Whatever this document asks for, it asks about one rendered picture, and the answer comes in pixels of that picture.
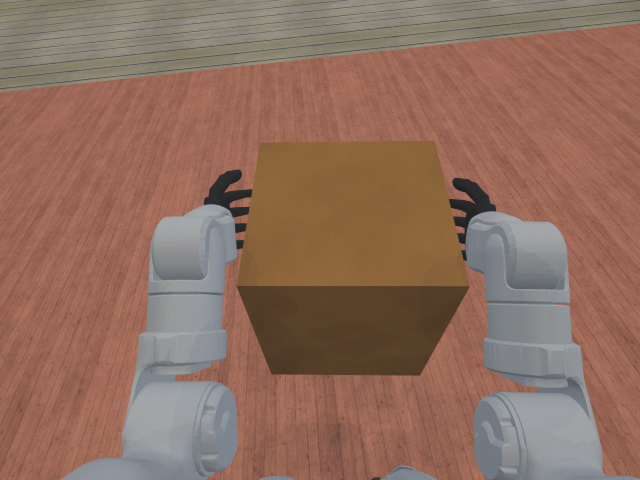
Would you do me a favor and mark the right robot forearm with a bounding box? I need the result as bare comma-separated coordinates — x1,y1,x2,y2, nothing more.
465,211,603,468

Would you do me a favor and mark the right robot hand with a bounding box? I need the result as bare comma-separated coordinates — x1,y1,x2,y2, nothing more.
449,178,496,261

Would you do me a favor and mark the right robot upper arm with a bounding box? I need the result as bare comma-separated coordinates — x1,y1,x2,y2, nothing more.
474,392,640,480

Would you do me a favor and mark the left robot forearm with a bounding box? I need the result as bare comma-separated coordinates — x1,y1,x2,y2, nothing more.
122,204,237,454

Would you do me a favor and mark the carton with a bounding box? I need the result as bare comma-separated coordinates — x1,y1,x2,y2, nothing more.
237,141,470,376

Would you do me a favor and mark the robot right shin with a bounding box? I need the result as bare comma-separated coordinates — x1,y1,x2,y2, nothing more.
388,465,414,475

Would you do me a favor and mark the left robot upper arm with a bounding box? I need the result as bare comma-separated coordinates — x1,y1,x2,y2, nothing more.
61,381,238,480

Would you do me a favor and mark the left robot hand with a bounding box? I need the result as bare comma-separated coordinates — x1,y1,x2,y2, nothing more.
204,170,252,249

